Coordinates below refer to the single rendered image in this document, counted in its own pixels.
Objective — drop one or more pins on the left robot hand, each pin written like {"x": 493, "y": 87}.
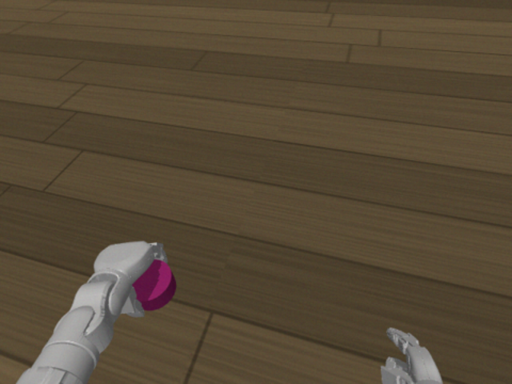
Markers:
{"x": 132, "y": 259}

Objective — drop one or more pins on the right robot hand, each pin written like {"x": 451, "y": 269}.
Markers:
{"x": 419, "y": 363}

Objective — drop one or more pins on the tin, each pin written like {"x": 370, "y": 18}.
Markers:
{"x": 156, "y": 287}

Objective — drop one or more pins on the left robot arm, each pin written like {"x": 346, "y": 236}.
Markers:
{"x": 72, "y": 352}

